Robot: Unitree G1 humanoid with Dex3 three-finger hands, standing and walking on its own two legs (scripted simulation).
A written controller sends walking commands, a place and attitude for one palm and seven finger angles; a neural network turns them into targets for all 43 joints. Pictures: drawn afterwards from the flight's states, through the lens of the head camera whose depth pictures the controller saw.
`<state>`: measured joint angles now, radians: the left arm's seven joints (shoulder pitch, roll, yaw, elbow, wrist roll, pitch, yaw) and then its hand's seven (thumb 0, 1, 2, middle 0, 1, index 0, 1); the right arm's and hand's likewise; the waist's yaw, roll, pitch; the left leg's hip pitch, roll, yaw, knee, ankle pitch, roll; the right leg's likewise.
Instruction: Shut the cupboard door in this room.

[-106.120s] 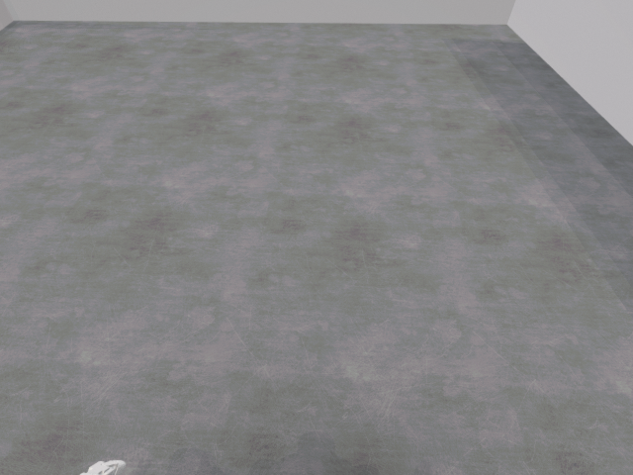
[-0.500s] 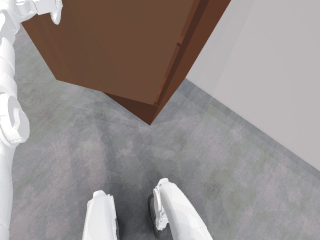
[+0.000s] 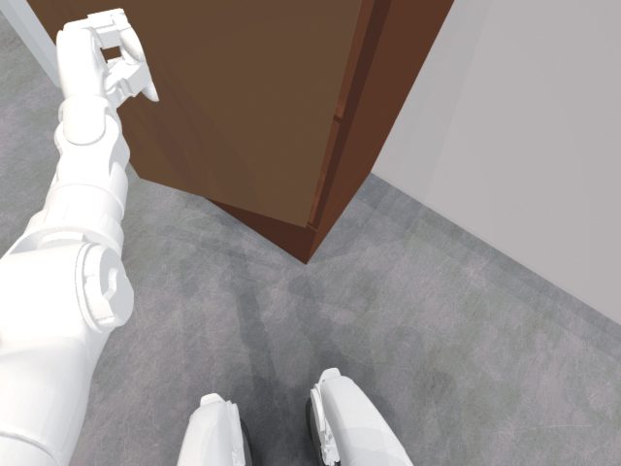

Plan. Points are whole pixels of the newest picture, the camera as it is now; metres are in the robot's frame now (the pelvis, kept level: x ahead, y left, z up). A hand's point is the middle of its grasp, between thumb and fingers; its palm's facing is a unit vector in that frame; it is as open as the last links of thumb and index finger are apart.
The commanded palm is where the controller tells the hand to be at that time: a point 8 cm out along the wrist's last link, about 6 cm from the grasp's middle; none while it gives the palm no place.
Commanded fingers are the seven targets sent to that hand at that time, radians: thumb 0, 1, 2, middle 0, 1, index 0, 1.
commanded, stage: pull the fist back off the door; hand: left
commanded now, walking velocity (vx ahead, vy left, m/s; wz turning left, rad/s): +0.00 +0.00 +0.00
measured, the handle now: (46, 28) +0.66 +0.21 +0.07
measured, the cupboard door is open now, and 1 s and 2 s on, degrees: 17 17 17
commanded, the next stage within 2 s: draw the hand back to the body in 0.40 s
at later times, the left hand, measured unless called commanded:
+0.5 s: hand (144, 125) +0.51 +0.10 +0.07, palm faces +0.03 -1.00 -0.04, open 3.1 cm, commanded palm +0.49 +0.15 +0.08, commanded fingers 0.00 0.90 0.90 -1.30 -1.50 -1.30 -1.50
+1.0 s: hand (37, 202) +0.38 +0.16 +0.15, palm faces +0.04 -1.00 -0.05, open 3.1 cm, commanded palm +0.34 +0.21 +0.16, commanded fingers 0.00 0.90 0.90 -1.16 -1.35 -1.16 -1.35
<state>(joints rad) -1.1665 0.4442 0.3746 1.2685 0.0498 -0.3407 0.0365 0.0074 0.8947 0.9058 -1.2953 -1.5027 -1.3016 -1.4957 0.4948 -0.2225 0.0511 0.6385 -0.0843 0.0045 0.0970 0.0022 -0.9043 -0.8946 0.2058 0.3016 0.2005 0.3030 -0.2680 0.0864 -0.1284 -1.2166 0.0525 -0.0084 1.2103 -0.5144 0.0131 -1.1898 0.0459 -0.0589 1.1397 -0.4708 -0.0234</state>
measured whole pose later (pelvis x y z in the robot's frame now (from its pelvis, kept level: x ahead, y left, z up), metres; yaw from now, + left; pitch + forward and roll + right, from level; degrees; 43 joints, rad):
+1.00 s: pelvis +0.02 -0.01 +0.07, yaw +2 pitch +10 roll -1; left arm -0.31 0.23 0.15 0.54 -0.18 -0.33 -0.11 0.01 0.90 0.90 -1.29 -1.49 -1.30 -1.49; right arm 0.32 -0.26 0.00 0.60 0.04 0.02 -0.02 0.01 -0.91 -0.90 0.20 0.30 0.20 0.30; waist -0.05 0.04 -0.10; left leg -0.61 0.02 0.01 0.84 -0.41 0.00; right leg -0.60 0.02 -0.04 0.81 -0.39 -0.03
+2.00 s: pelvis +0.03 +0.00 +0.11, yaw +3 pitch -4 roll +0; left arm 0.47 0.32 0.33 -0.34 -0.06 -0.09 0.11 0.01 0.89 0.90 -0.22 -0.33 -0.23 -0.32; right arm 0.21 -0.24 0.01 0.65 0.01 -0.09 -0.08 0.01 -0.90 -0.90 0.20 0.30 0.20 0.30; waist 0.07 0.08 -0.01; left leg -0.10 0.00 0.01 0.42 -0.25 0.01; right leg -0.10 0.01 -0.04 0.41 -0.25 -0.01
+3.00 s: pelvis -0.05 +0.02 +0.09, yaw +3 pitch +0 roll -2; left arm 0.52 0.39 0.41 -0.46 -0.02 -0.23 0.16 0.01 0.89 0.90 -0.21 -0.31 -0.22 -0.30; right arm 0.24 -0.23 0.01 0.58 0.00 -0.04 -0.09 0.01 -0.90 -0.89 0.21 0.30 0.20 0.30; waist 0.01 0.02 -0.02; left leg -0.42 0.00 0.01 0.64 -0.26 0.05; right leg -0.37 0.01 -0.04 0.54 -0.17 0.01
